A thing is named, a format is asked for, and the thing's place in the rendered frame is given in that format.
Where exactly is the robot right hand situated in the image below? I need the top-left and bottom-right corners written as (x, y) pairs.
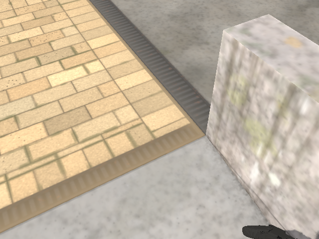
top-left (242, 224), bottom-right (297, 239)

